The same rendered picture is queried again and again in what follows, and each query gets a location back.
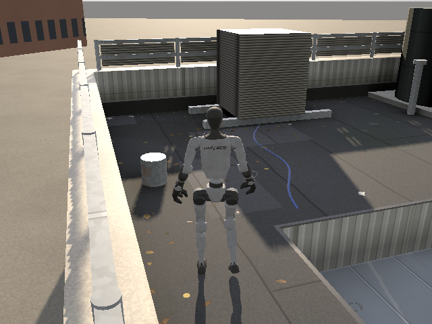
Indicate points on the right robot hand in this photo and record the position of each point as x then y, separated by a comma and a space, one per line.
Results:
252, 187

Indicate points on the left robot hand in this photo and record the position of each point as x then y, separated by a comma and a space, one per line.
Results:
176, 193

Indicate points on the right robot upper arm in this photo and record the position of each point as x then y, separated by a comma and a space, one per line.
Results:
236, 142

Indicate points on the right robot shin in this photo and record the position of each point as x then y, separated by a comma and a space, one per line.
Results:
232, 242

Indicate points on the left robot upper arm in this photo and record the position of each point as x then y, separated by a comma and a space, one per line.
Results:
190, 153

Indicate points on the robot left forearm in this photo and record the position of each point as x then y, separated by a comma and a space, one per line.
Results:
180, 180

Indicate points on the left robot shin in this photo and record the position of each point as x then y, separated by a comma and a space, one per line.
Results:
200, 244

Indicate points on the robot shin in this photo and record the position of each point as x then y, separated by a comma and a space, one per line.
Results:
232, 242
200, 244

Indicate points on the robot right forearm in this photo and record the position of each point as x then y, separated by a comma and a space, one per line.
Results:
248, 176

